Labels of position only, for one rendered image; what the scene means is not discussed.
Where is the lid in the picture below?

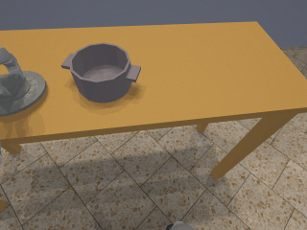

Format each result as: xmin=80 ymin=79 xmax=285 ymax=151
xmin=0 ymin=70 xmax=47 ymax=117

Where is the pot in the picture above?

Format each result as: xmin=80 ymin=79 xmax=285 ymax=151
xmin=61 ymin=42 xmax=141 ymax=103

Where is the left robot hand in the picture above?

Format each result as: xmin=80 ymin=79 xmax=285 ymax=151
xmin=0 ymin=46 xmax=24 ymax=99

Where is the table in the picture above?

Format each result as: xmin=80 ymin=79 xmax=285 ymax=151
xmin=0 ymin=21 xmax=307 ymax=212

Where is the robot right shin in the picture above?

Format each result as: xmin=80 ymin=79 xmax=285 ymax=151
xmin=171 ymin=221 xmax=183 ymax=229

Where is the knob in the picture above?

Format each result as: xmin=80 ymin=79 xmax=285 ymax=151
xmin=0 ymin=74 xmax=23 ymax=94

